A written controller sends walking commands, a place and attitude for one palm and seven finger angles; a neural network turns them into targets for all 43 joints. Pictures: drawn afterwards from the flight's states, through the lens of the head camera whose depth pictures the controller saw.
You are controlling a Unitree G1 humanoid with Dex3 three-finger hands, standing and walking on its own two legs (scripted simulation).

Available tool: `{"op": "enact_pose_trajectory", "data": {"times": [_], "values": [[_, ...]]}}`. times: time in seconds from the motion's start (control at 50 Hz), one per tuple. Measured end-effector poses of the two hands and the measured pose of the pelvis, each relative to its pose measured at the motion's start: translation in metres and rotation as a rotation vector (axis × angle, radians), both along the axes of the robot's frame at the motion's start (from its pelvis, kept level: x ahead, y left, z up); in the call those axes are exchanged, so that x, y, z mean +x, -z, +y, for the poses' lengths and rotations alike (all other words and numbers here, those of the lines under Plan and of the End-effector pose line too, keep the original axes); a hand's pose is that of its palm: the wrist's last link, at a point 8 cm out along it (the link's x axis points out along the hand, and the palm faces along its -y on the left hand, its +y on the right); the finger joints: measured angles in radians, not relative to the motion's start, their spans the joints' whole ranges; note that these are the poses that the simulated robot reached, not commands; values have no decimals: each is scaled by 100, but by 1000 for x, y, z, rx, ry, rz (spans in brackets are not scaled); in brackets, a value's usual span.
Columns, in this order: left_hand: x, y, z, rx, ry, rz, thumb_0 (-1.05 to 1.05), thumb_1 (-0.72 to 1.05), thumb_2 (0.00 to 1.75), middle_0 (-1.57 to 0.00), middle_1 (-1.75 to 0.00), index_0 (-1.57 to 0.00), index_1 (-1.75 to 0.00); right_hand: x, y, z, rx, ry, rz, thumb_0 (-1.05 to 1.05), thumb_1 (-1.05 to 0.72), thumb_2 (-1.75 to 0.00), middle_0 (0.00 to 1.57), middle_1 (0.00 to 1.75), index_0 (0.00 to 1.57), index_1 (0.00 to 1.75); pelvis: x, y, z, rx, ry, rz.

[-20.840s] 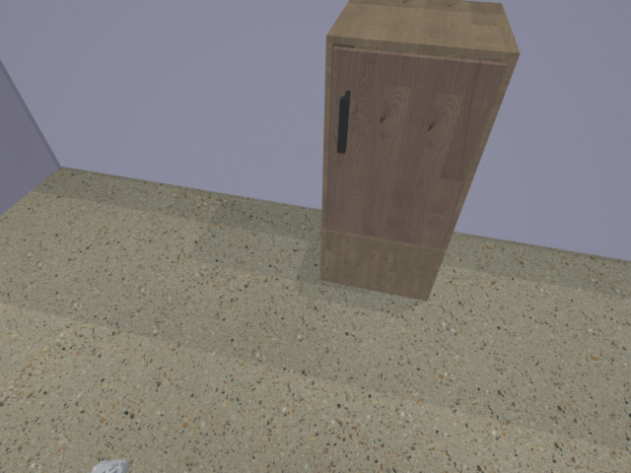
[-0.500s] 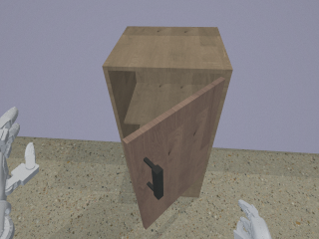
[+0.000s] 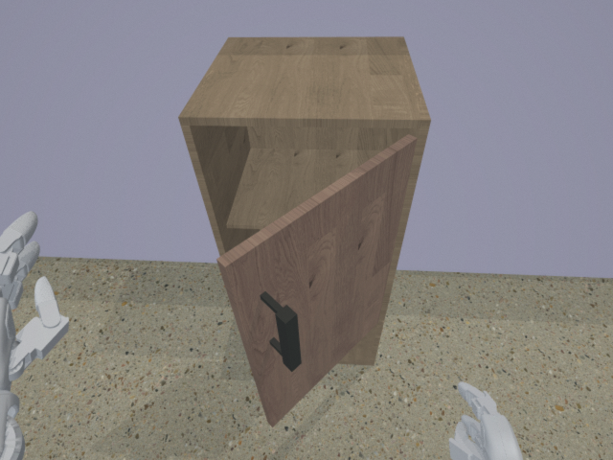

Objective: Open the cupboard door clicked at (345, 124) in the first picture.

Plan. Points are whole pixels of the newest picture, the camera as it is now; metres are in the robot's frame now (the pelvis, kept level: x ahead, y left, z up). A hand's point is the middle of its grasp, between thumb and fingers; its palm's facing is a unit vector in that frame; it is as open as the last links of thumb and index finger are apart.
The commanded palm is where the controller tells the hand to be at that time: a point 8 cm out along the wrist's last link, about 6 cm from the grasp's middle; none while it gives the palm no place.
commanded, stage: step back with the hand held close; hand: left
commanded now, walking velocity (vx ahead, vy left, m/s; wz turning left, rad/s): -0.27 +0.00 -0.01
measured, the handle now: (280, 332) +0.31 +0.08 -0.03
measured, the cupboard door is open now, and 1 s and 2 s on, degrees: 48 48 48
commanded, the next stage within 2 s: stop stepping back and stand still in 1.22 s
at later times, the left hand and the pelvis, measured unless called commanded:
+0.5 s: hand out of the picture +0.14 +0.30 +0.15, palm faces +0.40 -0.78 -0.49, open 7.4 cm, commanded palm +0.08 +0.33 +0.17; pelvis -0.07 +0.03 -0.01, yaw -1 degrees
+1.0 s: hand out of the picture +0.08 +0.28 +0.14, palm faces +0.33 -0.81 -0.49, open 7.4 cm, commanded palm +0.00 +0.33 +0.17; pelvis -0.15 +0.03 -0.01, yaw -1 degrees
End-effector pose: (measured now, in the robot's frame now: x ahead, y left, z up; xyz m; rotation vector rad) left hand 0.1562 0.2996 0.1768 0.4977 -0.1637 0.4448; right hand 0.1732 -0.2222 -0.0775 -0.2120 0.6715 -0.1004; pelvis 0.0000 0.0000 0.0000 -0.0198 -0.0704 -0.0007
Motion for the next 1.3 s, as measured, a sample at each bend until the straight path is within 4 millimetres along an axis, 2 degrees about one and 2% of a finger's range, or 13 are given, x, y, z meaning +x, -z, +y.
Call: {"op": "enact_pose_trajectory", "data": {"times": [0.12,0.2,0.36,0.6,0.74,0.82,0.88,0.98,1.04,1.1,1.16,1.22,1.3], "values": [[-3,11,1,23,53,82,1,89,90,-21,-30,-21,-30,-13,1,-8,-39,45,53,1,-90,-90,20,30,20,30,-10,1,9,0,4,48],[-10,10,4,50,86,103,1,89,90,-21,-30,-21,-30,-26,1,-9,-59,80,79,1,-90,-90,20,30,20,30,-17,2,16,6,9,59],[-32,-3,24,104,81,18,1,89,90,-22,-30,-22,-30,-48,-2,6,-58,98,65,1,-90,-90,20,30,20,30,-40,6,28,10,16,55],[-76,13,36,73,75,-38,1,89,90,-22,-30,-21,-30,-89,1,25,-85,54,52,1,-90,-90,20,31,20,30,-80,17,41,-19,4,54],[-94,-1,50,121,67,-103,1,89,90,-22,-30,-22,-30,-117,2,34,-112,56,87,1,-90,-90,20,30,20,30,-94,14,48,-47,-33,51],[-108,-13,57,159,28,-130,1,89,90,-22,-30,-21,-30,-121,2,42,-82,26,90,1,-90,-90,20,30,20,30,-97,11,44,-47,-43,92],[-114,-7,53,151,19,-102,1,89,90,-21,-30,-21,-30,-117,5,44,-61,-6,75,1,-90,-90,20,31,20,30,-106,14,39,-18,-16,136],[-115,12,29,78,110,-2,1,89,90,-21,-30,-21,-30,-120,10,40,-41,-26,69,1,-90,-90,20,31,21,30,-141,12,34,-33,12,122],[-126,11,15,87,199,9,1,89,90,-21,-30,-21,-30,-131,3,33,-32,5,34,1,-90,-90,20,31,21,30,-154,14,30,-32,20,100],[-144,2,12,121,245,-20,1,89,90,-22,-30,-22,-30,-147,-7,25,-48,43,1,1,-90,-90,20,31,21,30,-161,15,30,-43,13,77],[-163,-8,25,153,224,-71,1,88,90,-22,-30,-22,-30,-164,-14,17,-87,81,6,1,-90,-90,20,31,21,30,-162,14,37,-36,12,72],[-174,-10,49,144,155,-116,1,88,90,-22,-30,-22,-30,-178,-17,17,-145,94,34,1,-90,-90,20,30,20,30,-166,13,48,-42,11,81],[-179,7,75,68,81,-103,1,89,90,-22,-30,-22,-30,-196,-18,31,-164,69,66,1,-90,-90,20,30,20,30,-197,9,58,-23,14,77]]}}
